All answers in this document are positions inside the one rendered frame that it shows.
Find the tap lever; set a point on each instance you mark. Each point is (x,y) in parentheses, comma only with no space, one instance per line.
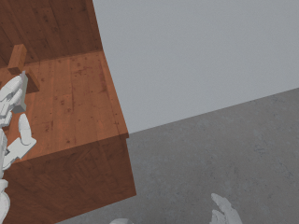
(21,106)

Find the left robot hand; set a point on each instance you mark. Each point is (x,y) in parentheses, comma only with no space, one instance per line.
(10,95)

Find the left robot forearm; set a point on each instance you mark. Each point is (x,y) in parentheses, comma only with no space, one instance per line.
(4,200)

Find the right robot hand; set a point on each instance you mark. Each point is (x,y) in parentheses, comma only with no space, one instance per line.
(230,216)

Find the counter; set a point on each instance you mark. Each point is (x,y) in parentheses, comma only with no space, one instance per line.
(80,161)

